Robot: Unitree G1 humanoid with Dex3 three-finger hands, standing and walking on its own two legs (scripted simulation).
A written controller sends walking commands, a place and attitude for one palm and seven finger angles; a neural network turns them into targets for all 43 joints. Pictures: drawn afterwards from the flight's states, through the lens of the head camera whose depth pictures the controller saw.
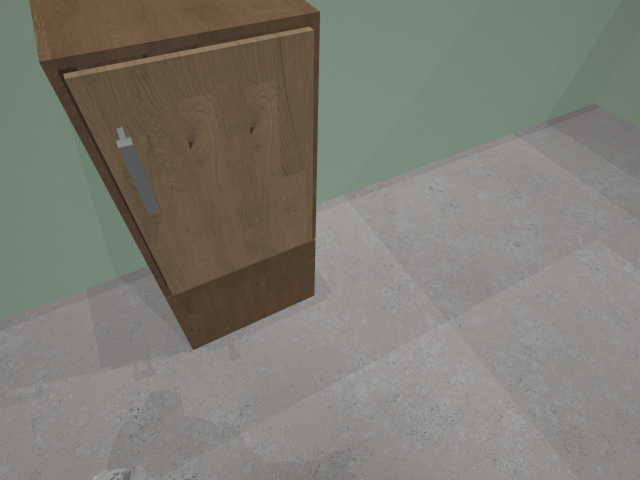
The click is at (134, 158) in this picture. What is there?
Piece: cupboard door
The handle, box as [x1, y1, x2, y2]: [116, 127, 159, 213]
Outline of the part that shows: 116,128 120,138 119,140 116,140 118,148 148,213 159,210 159,207 130,137 125,137 122,127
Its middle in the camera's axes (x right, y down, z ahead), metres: -0.33 -0.12 +0.69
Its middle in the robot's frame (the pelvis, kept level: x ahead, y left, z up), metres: +0.59 +0.36 +0.02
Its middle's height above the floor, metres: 0.78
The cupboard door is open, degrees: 0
